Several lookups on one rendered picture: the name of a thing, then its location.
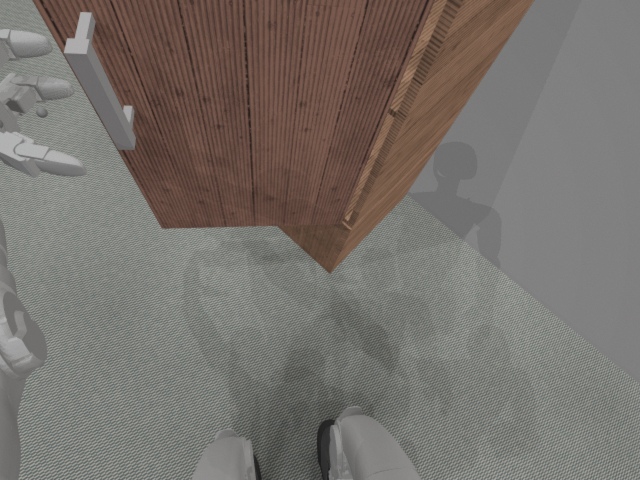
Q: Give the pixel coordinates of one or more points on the right robot shin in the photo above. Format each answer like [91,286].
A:
[334,474]

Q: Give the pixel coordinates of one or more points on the robot right thigh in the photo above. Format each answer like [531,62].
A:
[368,451]

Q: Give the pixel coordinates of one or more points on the cupboard door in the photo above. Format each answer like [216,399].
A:
[249,112]

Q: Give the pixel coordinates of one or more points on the handle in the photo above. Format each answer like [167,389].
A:
[88,69]

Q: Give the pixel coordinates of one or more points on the robot left hand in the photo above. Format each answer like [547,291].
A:
[17,97]

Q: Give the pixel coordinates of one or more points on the left robot upper arm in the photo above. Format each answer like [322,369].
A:
[23,348]

